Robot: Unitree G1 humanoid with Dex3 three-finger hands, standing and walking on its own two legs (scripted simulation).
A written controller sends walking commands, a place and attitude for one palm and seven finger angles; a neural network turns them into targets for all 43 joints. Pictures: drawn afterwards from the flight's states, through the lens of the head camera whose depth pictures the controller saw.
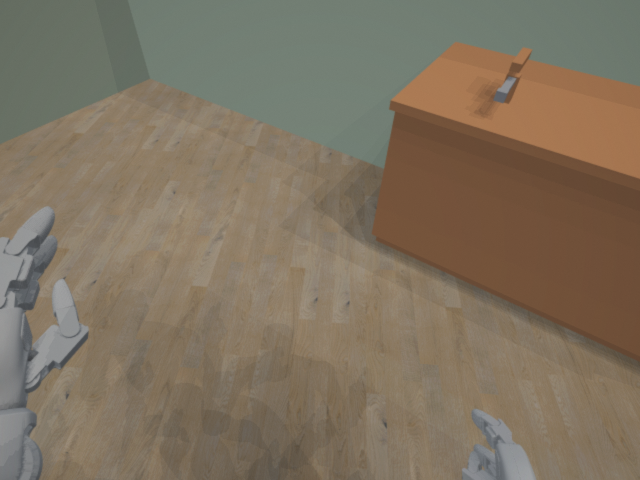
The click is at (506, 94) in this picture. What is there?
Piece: tap's lever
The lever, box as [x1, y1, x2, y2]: [493, 88, 508, 102]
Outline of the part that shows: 498,88 493,100 503,102 508,90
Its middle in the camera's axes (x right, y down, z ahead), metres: +0.50 -0.39 +1.06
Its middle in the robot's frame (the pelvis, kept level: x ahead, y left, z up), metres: +1.08 -0.43 +0.00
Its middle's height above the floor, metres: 0.77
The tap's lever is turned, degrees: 0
